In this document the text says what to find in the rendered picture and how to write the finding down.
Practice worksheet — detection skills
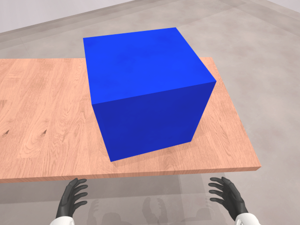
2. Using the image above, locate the robot left hand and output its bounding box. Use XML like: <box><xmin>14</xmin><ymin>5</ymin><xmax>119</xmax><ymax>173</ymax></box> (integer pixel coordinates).
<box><xmin>56</xmin><ymin>178</ymin><xmax>88</xmax><ymax>218</ymax></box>

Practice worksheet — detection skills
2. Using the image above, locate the table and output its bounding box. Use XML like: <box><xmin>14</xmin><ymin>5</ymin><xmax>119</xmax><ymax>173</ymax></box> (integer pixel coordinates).
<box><xmin>0</xmin><ymin>57</ymin><xmax>261</xmax><ymax>183</ymax></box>

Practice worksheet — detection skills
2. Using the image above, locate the robot right forearm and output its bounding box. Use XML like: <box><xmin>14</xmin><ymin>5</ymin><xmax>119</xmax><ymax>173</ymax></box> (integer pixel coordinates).
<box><xmin>235</xmin><ymin>213</ymin><xmax>261</xmax><ymax>225</ymax></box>

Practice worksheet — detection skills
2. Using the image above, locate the carton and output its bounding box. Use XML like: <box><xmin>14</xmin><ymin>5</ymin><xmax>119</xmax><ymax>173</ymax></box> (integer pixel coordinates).
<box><xmin>83</xmin><ymin>27</ymin><xmax>217</xmax><ymax>162</ymax></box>

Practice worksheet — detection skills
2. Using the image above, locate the robot right hand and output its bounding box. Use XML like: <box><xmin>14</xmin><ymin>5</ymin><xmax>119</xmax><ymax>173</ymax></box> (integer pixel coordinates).
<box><xmin>208</xmin><ymin>177</ymin><xmax>248</xmax><ymax>221</ymax></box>

